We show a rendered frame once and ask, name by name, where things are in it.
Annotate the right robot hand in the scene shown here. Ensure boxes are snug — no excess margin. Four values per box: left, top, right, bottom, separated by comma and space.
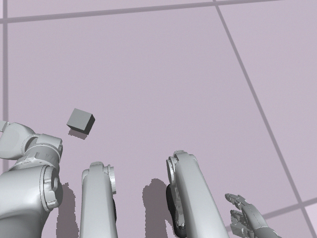
225, 193, 269, 238

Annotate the right robot foot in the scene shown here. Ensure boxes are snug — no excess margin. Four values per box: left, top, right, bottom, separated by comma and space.
166, 184, 187, 238

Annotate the left robot hand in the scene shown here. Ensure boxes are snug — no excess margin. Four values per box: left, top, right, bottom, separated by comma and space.
0, 120, 35, 160

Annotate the right robot arm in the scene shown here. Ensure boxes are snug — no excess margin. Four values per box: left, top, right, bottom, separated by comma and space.
254, 227, 282, 238

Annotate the left robot arm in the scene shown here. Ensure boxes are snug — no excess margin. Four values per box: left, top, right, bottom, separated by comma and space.
0, 133, 63, 238

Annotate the cube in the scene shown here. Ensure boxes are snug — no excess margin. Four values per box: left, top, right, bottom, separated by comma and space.
67, 108, 95, 135

